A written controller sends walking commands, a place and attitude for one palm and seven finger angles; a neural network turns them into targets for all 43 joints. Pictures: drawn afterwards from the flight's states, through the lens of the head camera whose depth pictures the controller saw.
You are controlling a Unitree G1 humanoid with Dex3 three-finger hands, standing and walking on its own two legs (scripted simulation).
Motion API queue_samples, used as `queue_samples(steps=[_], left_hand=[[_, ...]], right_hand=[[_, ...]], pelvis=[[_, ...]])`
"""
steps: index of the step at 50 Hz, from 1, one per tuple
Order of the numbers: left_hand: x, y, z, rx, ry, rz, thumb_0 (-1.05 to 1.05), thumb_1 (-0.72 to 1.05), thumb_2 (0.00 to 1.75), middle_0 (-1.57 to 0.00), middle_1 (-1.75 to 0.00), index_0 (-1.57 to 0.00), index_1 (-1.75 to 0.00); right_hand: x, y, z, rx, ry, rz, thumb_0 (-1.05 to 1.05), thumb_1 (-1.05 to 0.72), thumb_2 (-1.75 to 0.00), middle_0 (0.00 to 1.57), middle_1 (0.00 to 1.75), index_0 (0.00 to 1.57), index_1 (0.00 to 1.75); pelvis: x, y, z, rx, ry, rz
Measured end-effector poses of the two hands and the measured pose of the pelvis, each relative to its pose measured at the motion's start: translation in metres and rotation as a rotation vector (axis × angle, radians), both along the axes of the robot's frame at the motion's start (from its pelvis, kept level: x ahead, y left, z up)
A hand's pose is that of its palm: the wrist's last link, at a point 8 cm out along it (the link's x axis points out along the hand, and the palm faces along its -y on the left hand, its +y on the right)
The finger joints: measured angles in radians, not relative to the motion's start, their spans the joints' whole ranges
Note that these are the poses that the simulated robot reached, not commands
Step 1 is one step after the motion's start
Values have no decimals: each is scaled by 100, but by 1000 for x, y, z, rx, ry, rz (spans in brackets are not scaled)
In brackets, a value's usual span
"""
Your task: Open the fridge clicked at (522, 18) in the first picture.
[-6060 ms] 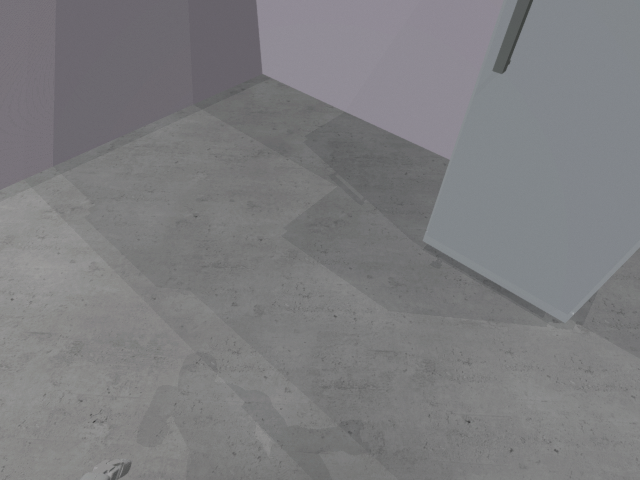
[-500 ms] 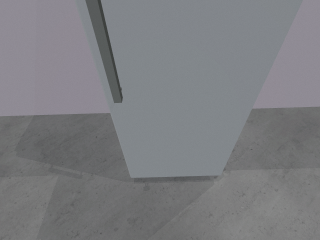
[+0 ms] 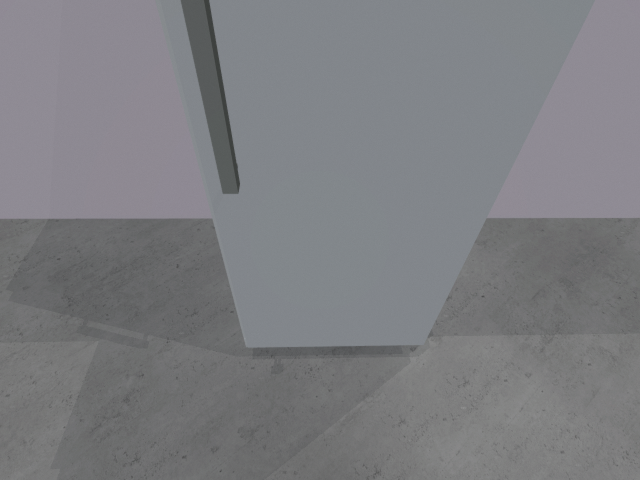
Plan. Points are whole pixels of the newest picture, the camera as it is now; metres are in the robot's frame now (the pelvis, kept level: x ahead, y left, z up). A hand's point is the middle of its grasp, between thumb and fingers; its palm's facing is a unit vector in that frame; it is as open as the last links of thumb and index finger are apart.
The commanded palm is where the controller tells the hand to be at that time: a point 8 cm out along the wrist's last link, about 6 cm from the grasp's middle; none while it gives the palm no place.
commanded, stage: come to a stop and stand still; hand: left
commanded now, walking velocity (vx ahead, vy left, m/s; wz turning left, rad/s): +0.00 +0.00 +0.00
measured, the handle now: (209, 49) +0.58 +0.18 +0.26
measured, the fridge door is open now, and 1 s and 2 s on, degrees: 0 0 0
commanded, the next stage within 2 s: look again from close up in 0.50 s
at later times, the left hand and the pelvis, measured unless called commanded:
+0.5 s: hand out of the picture +0.04 +0.21 -0.18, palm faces +0.01 -0.98 -0.21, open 7.4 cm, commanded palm none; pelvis +0.02 +0.03 +0.00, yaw +0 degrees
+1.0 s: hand out of the picture +0.03 +0.21 -0.18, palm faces -0.01 -0.98 -0.22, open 7.4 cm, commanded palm none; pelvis +0.02 +0.02 +0.00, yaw +0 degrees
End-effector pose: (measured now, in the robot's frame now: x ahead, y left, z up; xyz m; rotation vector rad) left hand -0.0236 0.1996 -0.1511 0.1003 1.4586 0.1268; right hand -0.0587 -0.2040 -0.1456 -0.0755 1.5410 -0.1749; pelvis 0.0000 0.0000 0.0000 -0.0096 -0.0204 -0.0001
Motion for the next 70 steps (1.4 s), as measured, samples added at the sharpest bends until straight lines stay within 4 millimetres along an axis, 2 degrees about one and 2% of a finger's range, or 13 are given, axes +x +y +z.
queue_samples(steps=[5,11,20,31,43,55,70], left_hand=[[6,14,-2,15,-25,-24,1,90,89,-20,-30,-20,-30],[31,38,1,55,-96,-18,1,90,89,-20,-30,-20,-30],[57,56,6,77,-143,-33,1,91,90,-20,-30,-20,-30],[60,57,3,61,-122,-45,1,90,90,-20,-30,-20,-30],[56,58,5,69,-112,-48,1,90,89,-20,-30,-20,-30],[54,56,8,79,-101,-56,1,90,89,-20,-30,-20,-30],[61,49,11,83,-123,-60,1,90,89,-20,-30,-20,-30]], right_hand=[[22,9,-9,11,-81,20,0,-91,-90,20,30,20,30],[56,23,-15,17,-163,56,1,-92,-90,20,30,20,30],[84,12,-6,-26,-220,71,2,-93,-90,20,30,20,30],[109,-4,5,-71,-250,96,0,-91,-90,20,30,20,30],[119,-14,9,-79,-258,112,0,-91,-90,20,30,20,30],[112,-21,8,-73,-232,110,0,-90,-90,20,30,20,30],[108,-32,8,-76,-222,107,0,-91,-90,20,30,20,30]], pelvis=[[3,12,-7,-16,10,10],[13,24,-9,0,11,10],[22,31,-6,14,12,-5],[24,28,-4,13,11,-9],[23,23,-2,12,2,-6],[22,16,0,14,5,-8],[22,8,1,17,2,-7]])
